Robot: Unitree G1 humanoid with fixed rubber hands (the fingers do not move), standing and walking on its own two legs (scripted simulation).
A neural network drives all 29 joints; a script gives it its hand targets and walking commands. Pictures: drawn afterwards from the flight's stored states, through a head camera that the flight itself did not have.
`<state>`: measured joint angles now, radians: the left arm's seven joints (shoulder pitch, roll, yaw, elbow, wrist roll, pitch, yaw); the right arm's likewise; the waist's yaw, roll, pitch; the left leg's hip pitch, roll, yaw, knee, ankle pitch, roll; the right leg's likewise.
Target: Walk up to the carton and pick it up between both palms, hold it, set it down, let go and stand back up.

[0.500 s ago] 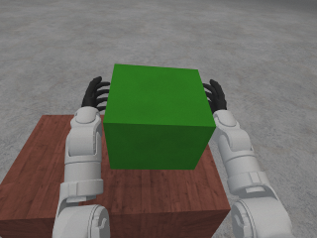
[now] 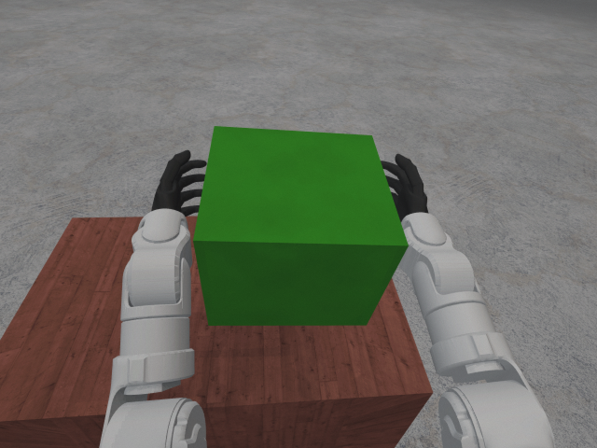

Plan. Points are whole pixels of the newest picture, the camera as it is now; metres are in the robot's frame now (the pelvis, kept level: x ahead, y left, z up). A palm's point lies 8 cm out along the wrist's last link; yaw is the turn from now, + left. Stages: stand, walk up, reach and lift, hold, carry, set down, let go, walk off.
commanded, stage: hold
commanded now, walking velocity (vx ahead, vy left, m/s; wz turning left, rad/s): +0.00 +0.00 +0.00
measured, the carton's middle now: (292, 228) +0.36 +0.00 +0.15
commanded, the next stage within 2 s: set down in 1.70 s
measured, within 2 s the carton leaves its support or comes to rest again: neither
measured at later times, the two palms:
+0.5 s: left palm (167, 208) +0.35 +0.16 +0.19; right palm (407, 209) +0.36 -0.15 +0.18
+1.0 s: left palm (167, 212) +0.35 +0.16 +0.19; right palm (408, 212) +0.35 -0.15 +0.18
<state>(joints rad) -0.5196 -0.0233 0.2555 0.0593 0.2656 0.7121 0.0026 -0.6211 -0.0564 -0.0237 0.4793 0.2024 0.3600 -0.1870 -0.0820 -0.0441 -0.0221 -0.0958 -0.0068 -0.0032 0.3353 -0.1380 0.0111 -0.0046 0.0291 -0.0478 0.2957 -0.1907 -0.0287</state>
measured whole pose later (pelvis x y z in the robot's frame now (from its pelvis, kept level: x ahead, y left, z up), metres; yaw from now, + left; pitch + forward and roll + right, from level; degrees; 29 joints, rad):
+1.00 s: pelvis +0.00 +0.00 +0.00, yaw +0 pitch -6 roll +0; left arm -0.52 -0.02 0.26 0.06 0.26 0.71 0.00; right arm -0.63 -0.05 -0.03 0.49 0.20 0.36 -0.19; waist -0.08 -0.05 -0.03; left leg -0.10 -0.01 -0.01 0.34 -0.14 0.01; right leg -0.01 0.03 -0.05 0.30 -0.19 -0.03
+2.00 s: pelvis +0.00 +0.00 +0.00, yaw +1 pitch -7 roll +0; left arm -0.53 -0.03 0.31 0.18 0.33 0.51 -0.08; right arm -0.60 0.05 -0.15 0.58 0.00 0.13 -0.14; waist -0.01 -0.05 -0.01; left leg -0.03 -0.02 -0.02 0.27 -0.12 0.01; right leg 0.06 0.01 -0.07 0.25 -0.18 -0.02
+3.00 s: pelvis +0.02 -0.01 +0.00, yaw +0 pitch +1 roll +0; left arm -0.48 -0.09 0.31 0.52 0.32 0.12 0.04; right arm -0.58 0.01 -0.28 0.92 -0.14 -0.27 -0.07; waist 0.05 -0.04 -0.01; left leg -0.19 0.00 0.01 0.28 -0.11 0.00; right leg -0.10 0.03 -0.07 0.23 -0.16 -0.04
